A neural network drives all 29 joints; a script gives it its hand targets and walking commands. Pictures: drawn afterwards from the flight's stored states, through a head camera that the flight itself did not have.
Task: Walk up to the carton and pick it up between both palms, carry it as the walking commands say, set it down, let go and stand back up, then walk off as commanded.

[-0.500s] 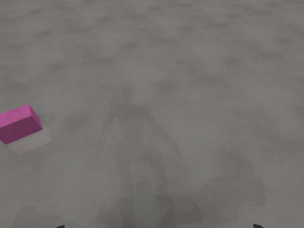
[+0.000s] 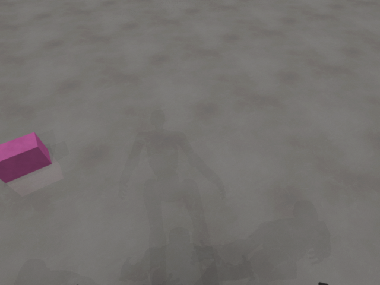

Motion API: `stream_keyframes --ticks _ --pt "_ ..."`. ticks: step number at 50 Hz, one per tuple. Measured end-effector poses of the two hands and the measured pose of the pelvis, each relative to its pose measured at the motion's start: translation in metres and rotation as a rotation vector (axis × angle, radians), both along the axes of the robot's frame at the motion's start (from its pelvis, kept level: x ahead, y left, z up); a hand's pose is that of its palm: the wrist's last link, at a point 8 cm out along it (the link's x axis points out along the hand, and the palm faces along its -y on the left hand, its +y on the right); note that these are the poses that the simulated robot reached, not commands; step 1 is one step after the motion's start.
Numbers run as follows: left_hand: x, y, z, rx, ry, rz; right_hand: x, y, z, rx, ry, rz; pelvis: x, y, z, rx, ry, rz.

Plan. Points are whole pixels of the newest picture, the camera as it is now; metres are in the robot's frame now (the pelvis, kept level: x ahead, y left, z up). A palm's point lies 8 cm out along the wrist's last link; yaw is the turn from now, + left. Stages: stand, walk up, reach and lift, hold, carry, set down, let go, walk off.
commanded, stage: stand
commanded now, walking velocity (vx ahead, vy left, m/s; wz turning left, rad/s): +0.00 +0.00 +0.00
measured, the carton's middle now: (20, 157) +0.93 +1.11 -0.69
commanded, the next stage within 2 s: walk up in 0.22 s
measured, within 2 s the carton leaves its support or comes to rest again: neither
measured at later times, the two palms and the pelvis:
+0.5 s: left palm out of the picture +0.09 +0.30 -0.12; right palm out of the picture +0.08 -0.30 -0.13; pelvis +0.00 +0.00 -0.01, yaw +3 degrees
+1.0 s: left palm out of the picture -0.02 +0.33 -0.13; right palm out of the picture +0.12 -0.15 -0.14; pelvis +0.00 +0.06 -0.01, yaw +22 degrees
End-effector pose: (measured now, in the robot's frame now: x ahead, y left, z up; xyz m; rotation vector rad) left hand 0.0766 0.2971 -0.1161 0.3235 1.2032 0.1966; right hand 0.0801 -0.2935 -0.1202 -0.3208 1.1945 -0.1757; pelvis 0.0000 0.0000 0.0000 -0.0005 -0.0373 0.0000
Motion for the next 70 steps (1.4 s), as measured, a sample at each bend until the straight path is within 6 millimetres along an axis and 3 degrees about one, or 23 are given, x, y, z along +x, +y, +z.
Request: stream_keyframes --ticks 21,27,34,40,47,53,55,57,61,66,70 --pt "0.007 0.0 0.001 0.004 0.002 0.003 0.004 -0.001 -0.001 0.002 0.011 -0.008 0.006 -0.001 0.001 0.001 0.001 -0.001" --pt "0.001 -0.005 -0.009 0.006 -0.044 0.077 -0.002 0.0 -0.014 0.004 0.068 -0.027 -0.003 -0.002 -0.01 -0.003 0.003 0.086" --pt "-0.053 -0.009 -0.032 -0.069 0.031 0.207 0.011 0.044 -0.017 0.037 0.105 0.08 -0.009 0.018 -0.013 -0.009 0.014 0.196" --pt "-0.088 0.009 -0.06 -0.127 0.059 0.302 0.03 0.092 -0.03 0.048 0.053 0.172 -0.016 0.044 -0.031 -0.033 0.003 0.273" --pt "-0.102 0.025 -0.032 -0.104 0.03 0.365 0.036 0.132 -0.021 0.108 0.081 0.246 -0.01 0.053 -0.012 -0.051 0.017 0.348" --pt "-0.093 0.038 -0.007 -0.027 -0.05 0.409 0.053 0.142 -0.031 0.166 0.117 0.307 0.013 0.054 -0.007 -0.03 0.04 0.42" --pt "-0.096 0.04 -0.007 0.02 -0.089 0.44 0.065 0.141 -0.042 0.172 0.139 0.338 0.024 0.052 -0.016 0.001 0.054 0.447" --pt "-0.114 0.036 -0.007 0.039 -0.063 0.498 0.086 0.144 -0.047 0.16 0.153 0.386 0.032 0.057 -0.018 -0.016 0.045 0.472" --pt "-0.163 0.017 0.002 0.009 0.091 0.608 0.145 0.171 -0.031 0.176 0.093 0.457 0.053 0.075 -0.005 0.007 0.047 0.49" --pt "-0.205 -0.003 0.009 -0.066 0.264 0.728 0.226 0.225 -0.015 0.19 -0.006 0.548 0.079 0.11 0.0 0.042 0.056 0.523" --pt "-0.216 -0.005 0.005 -0.136 0.356 0.821 0.28 0.29 -0.017 0.198 -0.048 0.61 0.1 0.151 -0.009 0.042 0.065 0.55"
